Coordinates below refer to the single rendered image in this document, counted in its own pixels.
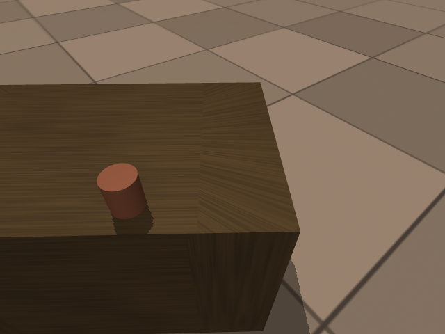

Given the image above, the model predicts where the can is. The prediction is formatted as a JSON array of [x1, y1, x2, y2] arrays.
[[97, 163, 146, 219]]

